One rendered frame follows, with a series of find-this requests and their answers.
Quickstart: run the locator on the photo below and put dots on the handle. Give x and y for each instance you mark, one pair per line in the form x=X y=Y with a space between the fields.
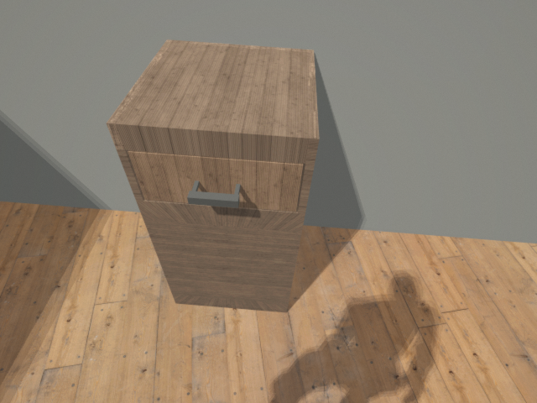
x=213 y=199

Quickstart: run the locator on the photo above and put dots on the drawer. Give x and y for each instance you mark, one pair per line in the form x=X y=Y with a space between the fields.
x=264 y=184

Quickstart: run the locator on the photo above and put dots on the cabinet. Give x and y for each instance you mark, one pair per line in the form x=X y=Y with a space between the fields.
x=231 y=101

